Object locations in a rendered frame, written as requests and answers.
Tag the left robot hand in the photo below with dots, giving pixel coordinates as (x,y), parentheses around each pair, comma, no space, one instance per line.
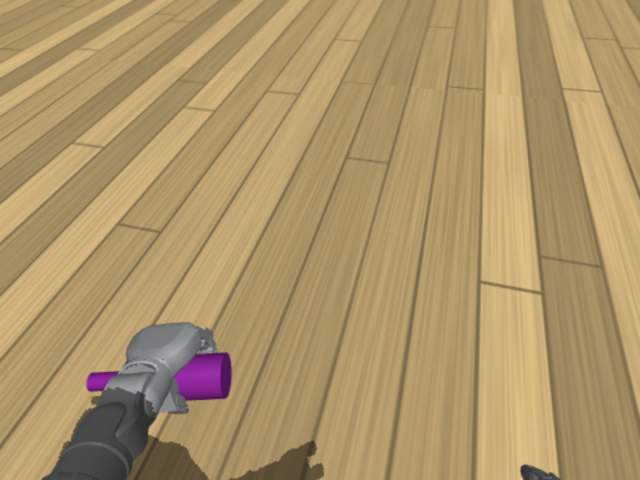
(174,345)

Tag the left robot arm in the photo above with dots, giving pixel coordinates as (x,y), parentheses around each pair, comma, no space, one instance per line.
(113,435)

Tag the bottle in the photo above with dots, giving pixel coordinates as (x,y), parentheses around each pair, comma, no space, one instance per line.
(206,376)

